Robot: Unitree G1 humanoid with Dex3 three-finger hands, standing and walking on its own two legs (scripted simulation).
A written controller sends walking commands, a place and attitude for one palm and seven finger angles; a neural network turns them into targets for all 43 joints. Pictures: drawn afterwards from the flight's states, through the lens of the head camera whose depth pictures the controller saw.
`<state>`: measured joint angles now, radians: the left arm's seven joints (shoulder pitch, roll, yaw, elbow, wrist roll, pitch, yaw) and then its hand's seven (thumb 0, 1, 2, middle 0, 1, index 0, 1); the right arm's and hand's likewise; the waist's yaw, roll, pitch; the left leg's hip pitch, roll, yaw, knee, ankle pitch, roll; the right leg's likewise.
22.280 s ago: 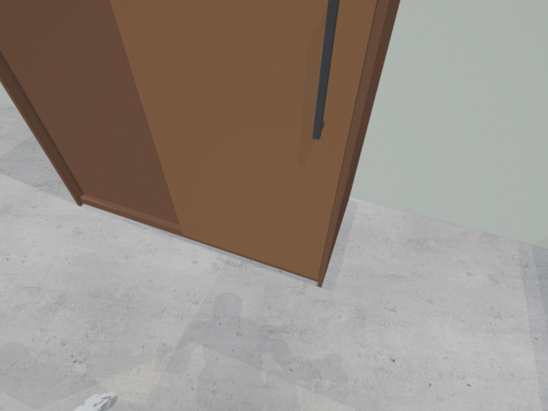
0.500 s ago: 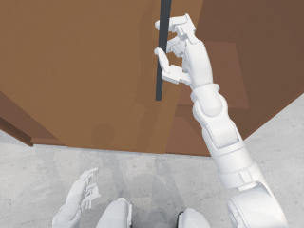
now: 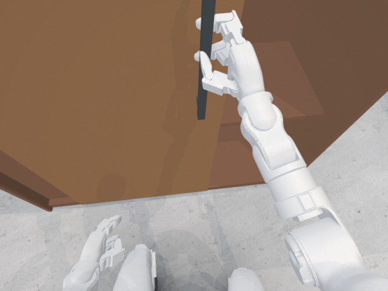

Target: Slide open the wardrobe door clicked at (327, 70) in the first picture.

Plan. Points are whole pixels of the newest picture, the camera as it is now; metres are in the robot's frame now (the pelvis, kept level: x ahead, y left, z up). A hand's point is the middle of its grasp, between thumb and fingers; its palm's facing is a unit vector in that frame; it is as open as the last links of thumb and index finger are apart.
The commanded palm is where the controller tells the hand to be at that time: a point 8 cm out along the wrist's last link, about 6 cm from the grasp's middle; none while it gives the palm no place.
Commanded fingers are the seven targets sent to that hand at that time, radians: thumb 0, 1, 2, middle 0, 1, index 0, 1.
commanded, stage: step sideways, sliding the door along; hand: right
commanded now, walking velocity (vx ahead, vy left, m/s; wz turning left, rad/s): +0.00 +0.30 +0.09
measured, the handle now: (203, 52) +0.49 -0.05 +0.17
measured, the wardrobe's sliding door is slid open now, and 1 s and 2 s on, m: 0.44 0.44 0.44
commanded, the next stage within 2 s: stop walking and hold the door there in 0.84 s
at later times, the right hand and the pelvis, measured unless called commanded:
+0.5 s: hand (181, 76) +0.43 +0.00 +0.18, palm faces +0.34 +0.93 -0.11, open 7.3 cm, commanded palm +0.40 +0.05 +0.18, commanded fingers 0.00 -0.90 -0.90 0.45 1.40 0.45 1.40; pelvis +0.02 +0.19 +0.00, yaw -2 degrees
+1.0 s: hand (177, 76) +0.44 +0.00 +0.17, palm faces +0.43 +0.90 -0.05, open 7.2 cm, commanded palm +0.40 -0.01 +0.16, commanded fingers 0.00 -0.90 -0.90 0.45 1.40 0.45 1.40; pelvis +0.10 +0.23 +0.01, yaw -1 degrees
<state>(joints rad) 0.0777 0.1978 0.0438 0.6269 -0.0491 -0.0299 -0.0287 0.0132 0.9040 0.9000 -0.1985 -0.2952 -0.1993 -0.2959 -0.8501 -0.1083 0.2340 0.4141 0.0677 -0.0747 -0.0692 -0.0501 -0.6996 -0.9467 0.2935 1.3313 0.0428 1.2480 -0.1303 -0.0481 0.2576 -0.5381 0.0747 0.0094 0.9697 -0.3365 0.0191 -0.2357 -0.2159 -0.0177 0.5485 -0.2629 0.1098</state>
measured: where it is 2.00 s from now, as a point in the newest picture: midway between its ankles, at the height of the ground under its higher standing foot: outside the picture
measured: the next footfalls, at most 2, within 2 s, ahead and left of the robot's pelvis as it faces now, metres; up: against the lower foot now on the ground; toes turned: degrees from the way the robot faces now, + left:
left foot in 0.12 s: +0.11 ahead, +0.23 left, +0.00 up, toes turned +3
right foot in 0.32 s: +0.05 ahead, +0.00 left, +0.00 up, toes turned -13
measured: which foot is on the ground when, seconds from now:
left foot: up 0.00-0.10, down 0.12-0.32, up 0.34-0.52, down 0.54-0.78, up 0.80-1.00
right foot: down 0.00-0.14, up 0.16-0.30, down 0.32-0.58, up 0.60-0.76, down 0.78-1.00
